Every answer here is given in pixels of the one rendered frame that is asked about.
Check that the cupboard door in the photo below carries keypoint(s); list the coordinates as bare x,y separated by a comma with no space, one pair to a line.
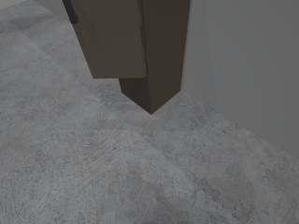
109,35

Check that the handle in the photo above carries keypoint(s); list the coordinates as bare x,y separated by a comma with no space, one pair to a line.
70,11

